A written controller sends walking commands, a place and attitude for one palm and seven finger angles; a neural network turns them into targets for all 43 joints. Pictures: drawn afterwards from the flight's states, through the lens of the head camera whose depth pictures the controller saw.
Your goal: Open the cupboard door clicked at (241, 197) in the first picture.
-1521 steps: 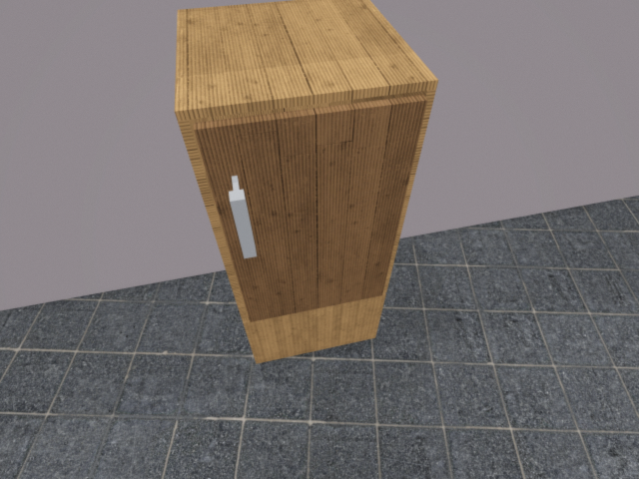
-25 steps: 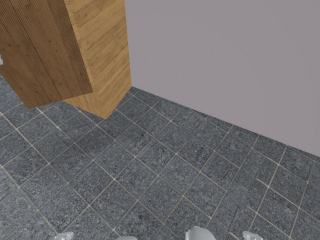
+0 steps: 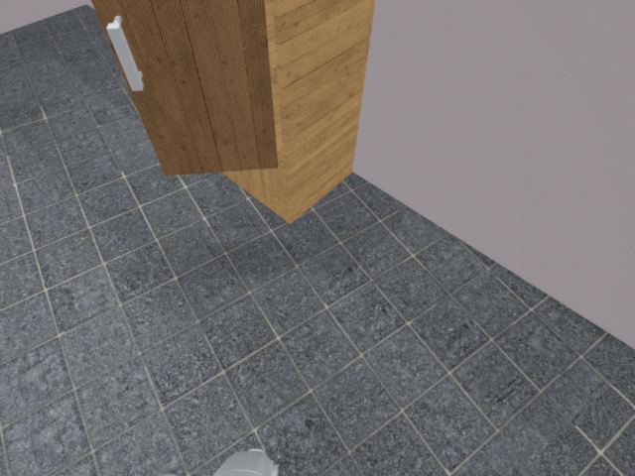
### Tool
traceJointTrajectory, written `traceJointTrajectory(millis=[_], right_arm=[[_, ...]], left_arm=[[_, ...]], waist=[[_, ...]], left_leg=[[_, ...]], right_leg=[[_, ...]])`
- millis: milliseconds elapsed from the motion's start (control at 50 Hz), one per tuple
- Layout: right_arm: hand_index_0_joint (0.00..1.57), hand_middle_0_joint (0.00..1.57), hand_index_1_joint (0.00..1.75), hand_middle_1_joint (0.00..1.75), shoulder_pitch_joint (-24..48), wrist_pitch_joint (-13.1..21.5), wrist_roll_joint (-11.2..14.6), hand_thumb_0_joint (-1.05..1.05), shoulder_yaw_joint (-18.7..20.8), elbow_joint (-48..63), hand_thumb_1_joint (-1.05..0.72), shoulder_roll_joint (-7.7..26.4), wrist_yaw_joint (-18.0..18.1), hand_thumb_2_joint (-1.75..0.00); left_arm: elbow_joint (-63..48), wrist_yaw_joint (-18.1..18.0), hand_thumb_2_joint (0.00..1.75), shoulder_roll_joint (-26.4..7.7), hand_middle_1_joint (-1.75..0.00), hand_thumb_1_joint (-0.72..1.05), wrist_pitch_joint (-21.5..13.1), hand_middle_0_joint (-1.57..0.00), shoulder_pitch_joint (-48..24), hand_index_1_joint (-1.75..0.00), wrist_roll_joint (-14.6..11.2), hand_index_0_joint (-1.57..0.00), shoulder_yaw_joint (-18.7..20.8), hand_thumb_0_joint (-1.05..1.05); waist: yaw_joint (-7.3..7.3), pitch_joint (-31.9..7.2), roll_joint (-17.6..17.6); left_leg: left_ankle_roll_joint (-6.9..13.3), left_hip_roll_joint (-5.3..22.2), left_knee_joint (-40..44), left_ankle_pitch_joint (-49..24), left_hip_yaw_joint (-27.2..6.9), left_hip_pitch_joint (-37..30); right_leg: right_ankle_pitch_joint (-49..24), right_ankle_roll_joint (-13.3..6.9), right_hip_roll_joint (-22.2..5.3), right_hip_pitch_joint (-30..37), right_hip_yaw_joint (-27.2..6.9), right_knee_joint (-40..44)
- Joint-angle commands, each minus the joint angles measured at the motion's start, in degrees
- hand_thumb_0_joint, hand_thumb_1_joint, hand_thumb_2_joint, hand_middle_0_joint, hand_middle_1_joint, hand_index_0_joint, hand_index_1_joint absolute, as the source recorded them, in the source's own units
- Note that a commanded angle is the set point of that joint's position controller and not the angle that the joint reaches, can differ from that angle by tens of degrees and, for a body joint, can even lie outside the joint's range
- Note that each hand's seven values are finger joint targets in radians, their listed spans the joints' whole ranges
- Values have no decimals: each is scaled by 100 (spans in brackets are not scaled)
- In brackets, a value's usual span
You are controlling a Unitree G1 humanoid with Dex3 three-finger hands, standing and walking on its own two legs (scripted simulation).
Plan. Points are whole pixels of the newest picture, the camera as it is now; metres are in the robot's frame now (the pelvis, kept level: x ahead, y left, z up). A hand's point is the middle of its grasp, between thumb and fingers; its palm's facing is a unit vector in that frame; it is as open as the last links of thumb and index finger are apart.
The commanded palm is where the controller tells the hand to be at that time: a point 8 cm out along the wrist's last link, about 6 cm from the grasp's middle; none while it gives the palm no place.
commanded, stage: turn to face it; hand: left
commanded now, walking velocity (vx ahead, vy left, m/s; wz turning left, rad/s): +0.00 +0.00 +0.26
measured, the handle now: (127, 54) +0.95 +0.49 -0.03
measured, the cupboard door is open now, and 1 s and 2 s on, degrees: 49 49 49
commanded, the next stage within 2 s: take the last steps up to it in 0.10 s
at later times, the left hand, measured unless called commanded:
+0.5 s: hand out of the picture +0.05 +0.21 -0.16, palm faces +0.18 -0.96 -0.23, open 7.3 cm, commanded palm none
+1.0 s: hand out of the picture +0.09 +0.30 -0.18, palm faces +0.23 -0.96 -0.18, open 7.3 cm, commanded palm none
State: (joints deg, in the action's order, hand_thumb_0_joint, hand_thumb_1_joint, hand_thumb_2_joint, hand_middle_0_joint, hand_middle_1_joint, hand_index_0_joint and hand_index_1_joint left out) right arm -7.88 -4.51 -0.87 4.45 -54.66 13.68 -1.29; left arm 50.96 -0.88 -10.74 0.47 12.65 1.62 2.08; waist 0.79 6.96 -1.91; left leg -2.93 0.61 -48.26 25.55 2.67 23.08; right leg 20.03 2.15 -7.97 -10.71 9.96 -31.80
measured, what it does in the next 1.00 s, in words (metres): walks ahead: left foot, then right foot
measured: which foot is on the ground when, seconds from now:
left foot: up 0.00-0.04, down 0.06-0.46, up 0.48-0.80, down 0.82-1.00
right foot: down 0.00-0.06, up 0.08-0.44, down 0.46-0.82, up 0.84-1.00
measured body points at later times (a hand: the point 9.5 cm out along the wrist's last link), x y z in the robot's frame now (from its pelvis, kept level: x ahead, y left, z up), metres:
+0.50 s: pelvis +0.02 +0.01 -0.01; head +0.03 +0.00 +0.44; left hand +0.04 +0.26 -0.14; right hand +0.09 -0.22 -0.17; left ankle +0.00 +0.12 -0.71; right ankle +0.01 -0.11 -0.74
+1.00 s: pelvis +0.14 +0.12 +0.00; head +0.17 +0.14 +0.45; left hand +0.08 +0.35 -0.16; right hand +0.23 -0.10 -0.14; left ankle +0.14 +0.22 -0.73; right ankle +0.13 +0.00 -0.66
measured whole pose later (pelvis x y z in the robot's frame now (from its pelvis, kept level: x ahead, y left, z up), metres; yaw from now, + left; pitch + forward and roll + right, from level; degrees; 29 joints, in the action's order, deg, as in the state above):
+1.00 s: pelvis +0.14 +0.12 +0.00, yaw +10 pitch +0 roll +1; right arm -12.7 3.8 -1.9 2.8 -57.6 8.7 1.5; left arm 62.0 0.5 -10.6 0.1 16.6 1.5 3.4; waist -0.9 4.0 -2.4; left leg 2.2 1.4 -28.4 13.8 9.9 14.4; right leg 20.7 -0.2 -6.5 -27.7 4.5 -65.5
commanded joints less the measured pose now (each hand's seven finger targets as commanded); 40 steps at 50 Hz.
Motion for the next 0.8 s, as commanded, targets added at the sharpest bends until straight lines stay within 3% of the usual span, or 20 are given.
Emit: traceJointTrajectory(millis=[0,20,40,60,120,180,300,340,380,400,420,440,460,480,540,620,700,740,760,780], right_arm=[[20,20,30,30,-129,331,19,0,9,376,-90,360,24,-90],[20,20,30,30,-436,392,-23,0,105,319,-90,798,43,-90],[20,20,30,30,-880,400,-58,0,248,264,-90,1397,86,-90],[20,20,30,30,-1073,341,-34,0,213,199,-90,1437,136,-90],[20,20,30,30,-369,382,-68,0,78,331,-90,966,304,-90],[20,20,30,30,-181,445,-53,0,-8,346,-90,795,316,-90],[20,20,30,30,-518,466,-81,0,23,186,-90,804,240,-90],[20,20,30,30,-451,453,-81,0,44,173,-90,818,215,-90],[20,20,30,30,-265,438,-49,0,55,179,-90,763,196,-90],[20,20,30,30,-231,445,-22,0,44,212,-90,582,174,-90],[20,20,30,30,-222,470,38,0,-20,324,-90,200,130,-90],[20,20,30,30,280,462,-44,0,-19,591,-90,289,84,-90],[20,20,30,30,368,432,-90,0,29,630,-90,458,35,-90],[20,20,30,30,386,406,-97,0,64,539,-90,435,3,-90],[20,20,30,30,-120,351,-85,0,43,194,-90,225,-84,-90],[20,20,30,30,-31,419,-35,0,-21,138,-90,-63,-140,-90],[20,20,30,30,141,557,-18,0,-100,208,-90,-220,-173,-90],[20,20,30,30,-261,629,-32,0,-94,55,-90,-117,-127,-90],[20,20,30,30,-819,667,-51,0,-56,-127,-90,54,-79,-90],[20,20,30,30,-1723,710,-79,0,66,-393,-90,543,10,-90]], left_arm=[[-142,-50,90,-1344,-30,90,-86,-20,293,-30,-61,-20,408,0],[-236,-21,90,-1137,-30,90,-59,-20,306,-30,-109,-20,379,0],[-438,10,90,-676,-30,90,-29,-20,171,-30,-136,-20,237,0],[-501,-69,90,-740,-30,90,79,-20,-163,-30,-69,-20,188,0],[-154,-16,90,-699,-30,90,116,-20,-312,-30,-86,-20,234,0],[83,40,90,-613,-30,90,140,-20,55,-30,-71,-20,220,0],[-2,142,90,-479,-30,90,24,-20,-233,-30,-36,-20,172,0],[21,169,90,-436,-30,90,-32,-20,-72,-30,-35,-20,178,0],[228,177,90,-467,-30,90,-93,-20,505,-30,-30,-20,226,0],[348,149,90,-612,-30,90,-147,-20,903,-30,-2,-20,269,0],[435,78,90,-1039,-30,90,-196,-20,1309,-30,81,-20,378,0],[403,39,90,-1333,-30,90,-190,-20,1489,-30,21,-20,386,0],[361,0,90,-1300,-30,90,-232,-20,1334,-30,-15,-20,398,0],[347,-11,90,-1174,-30,90,-291,-20,945,-30,-10,-20,362,0],[330,4,90,-703,-30,90,-413,-20,482,-30,-29,-20,241,0],[664,9,90,-735,-30,90,-490,-20,985,-30,4,-20,244,0],[903,25,90,-853,-30,90,-445,-20,1183,-30,37,-20,263,0],[954,23,90,-838,-30,90,-393,-20,1109,-30,15,-20,270,0],[958,35,90,-792,-30,90,-366,-20,1025,-30,4,-20,257,0],[868,61,90,-547,-30,90,-339,-20,1045,-30,-18,-20,219,0]], waist=[[-5,-1085,-752],[169,-1408,191],[386,-1540,1927],[460,-1524,1523],[163,-866,1254],[-64,-958,913],[57,-834,988],[-31,-679,1015],[-334,-597,885],[-515,-518,342],[-720,-474,-1117],[-896,-25,-1555],[-695,24,-870],[-527,293,-1279],[-128,143,-857],[-267,-73,-639],[-374,-124,-954],[-163,-224,-948],[116,-492,-634],[487,-1039,376]], left_leg=[[166,-201,2139,-1220,301,-1133],[484,595,2427,-2674,-533,-2241],[1388,2173,2508,-5205,-2474,-2822],[1692,2398,2507,-5086,-2352,-2309],[1470,1666,2733,-4211,-1710,-1430],[1298,1365,2810,-4044,-1234,-1555],[1374,1216,3149,-1461,-1602,-1408],[1321,1105,3174,-588,-1736,-1006],[1112,816,2856,305,-1591,-188],[881,419,2215,740,-1315,530],[537,-248,700,932,-502,1786],[383,-328,-698,913,-386,2253],[344,-32,-1411,443,-638,2194],[328,147,-1738,-69,-780,2217],[131,370,-1647,-1255,-428,1568],[67,333,-366,-1278,63,1265],[192,104,980,-1066,451,374],[273,-60,1605,-1198,644,-579],[313,-158,1996,-1267,706,-1528],[517,460,2117,-1138,18,-2813]], right_leg=[[-3655,-396,-954,387,-394,-309],[-2405,-65,-624,-590,-88,-1196],[1498,270,118,-1947,-73,-2365],[1978,161,110,-1804,-734,-2925],[1007,151,141,-1866,-1054,-3322],[538,168,247,-1683,-935,-3033],[723,69,476,-1266,-600,-1560],[622,6,618,-782,-453,-896],[59,-31,700,370,-322,121],[124,-113,454,1171,-602,795],[1517,-523,-905,1908,-2266,1683],[2253,-1067,-2059,1261,-3869,2535],[2707,-1292,-2251,787,-4136,2712],[2567,-1158,-1944,348,-3851,2758],[432,-685,-1193,38,-1588,2455],[-934,-690,-1060,583,-851,2171],[-1397,-668,-1055,479,-581,1769],[-1453,-571,-930,154,-465,1318],[-1540,-466,-739,-222,-287,596],[-1166,-315,-418,-905,39,-806]])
